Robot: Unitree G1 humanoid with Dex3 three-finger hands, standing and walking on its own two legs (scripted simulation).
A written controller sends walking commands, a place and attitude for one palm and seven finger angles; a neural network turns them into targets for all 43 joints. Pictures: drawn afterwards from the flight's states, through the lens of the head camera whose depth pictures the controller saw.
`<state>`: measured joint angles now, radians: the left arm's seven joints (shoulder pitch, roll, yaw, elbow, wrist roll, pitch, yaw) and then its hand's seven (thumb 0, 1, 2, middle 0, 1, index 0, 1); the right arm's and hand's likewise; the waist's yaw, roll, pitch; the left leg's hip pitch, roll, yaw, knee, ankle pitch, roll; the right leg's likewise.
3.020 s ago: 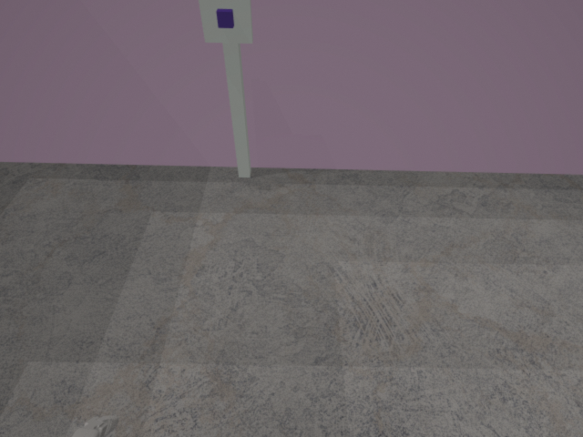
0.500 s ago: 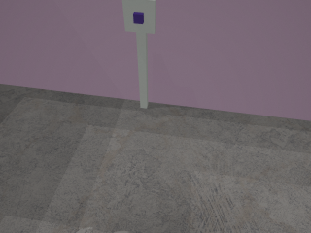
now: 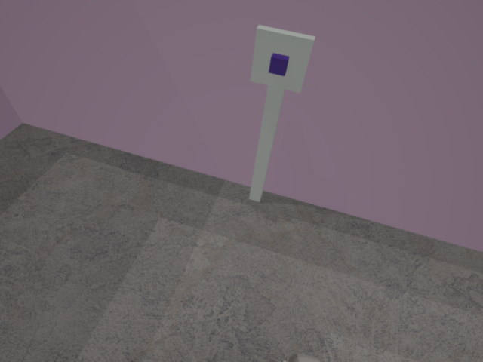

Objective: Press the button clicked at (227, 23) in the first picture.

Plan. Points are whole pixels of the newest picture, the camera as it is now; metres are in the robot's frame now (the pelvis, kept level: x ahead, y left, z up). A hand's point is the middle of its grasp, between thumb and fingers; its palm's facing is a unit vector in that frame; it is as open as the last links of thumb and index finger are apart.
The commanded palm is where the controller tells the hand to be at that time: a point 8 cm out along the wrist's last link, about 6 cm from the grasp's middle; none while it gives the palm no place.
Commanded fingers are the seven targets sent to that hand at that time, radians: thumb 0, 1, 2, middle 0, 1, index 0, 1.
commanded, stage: walk to a spot facing it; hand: left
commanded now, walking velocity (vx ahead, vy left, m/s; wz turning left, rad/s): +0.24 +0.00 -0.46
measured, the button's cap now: (279, 64) +0.97 -0.05 +0.02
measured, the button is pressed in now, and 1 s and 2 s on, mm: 0 0 0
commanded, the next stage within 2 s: turn to face it in 0.02 s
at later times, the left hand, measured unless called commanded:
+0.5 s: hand (191, 310) +0.25 +0.11 -0.17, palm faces -0.11 -0.96 -0.24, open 7.3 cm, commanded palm none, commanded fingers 0.00 0.90 0.90 -0.20 -0.30 -0.20 -0.30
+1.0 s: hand (174, 315) +0.23 +0.15 -0.17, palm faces -0.12 -0.98 -0.14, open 7.4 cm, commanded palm none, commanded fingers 0.00 0.90 0.90 -0.20 -0.30 -0.20 -0.30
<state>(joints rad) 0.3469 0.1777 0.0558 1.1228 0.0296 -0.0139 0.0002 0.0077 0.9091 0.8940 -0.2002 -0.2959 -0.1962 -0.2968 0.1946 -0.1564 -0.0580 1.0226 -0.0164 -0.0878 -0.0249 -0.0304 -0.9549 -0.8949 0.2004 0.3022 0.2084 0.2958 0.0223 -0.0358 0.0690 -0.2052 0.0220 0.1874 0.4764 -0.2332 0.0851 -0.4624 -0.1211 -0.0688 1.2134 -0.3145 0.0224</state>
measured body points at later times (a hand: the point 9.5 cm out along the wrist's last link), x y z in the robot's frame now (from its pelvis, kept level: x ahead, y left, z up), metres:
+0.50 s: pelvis +0.14 -0.06 -0.02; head +0.16 -0.08 +0.43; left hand +0.25 +0.16 -0.15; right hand +0.06 -0.25 -0.19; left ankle +0.07 +0.08 -0.67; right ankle +0.20 -0.14 -0.74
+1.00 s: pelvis +0.21 -0.03 +0.01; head +0.20 -0.01 +0.46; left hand +0.24 +0.20 -0.16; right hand +0.15 -0.24 -0.14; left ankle +0.20 +0.08 -0.74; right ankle +0.20 -0.16 -0.67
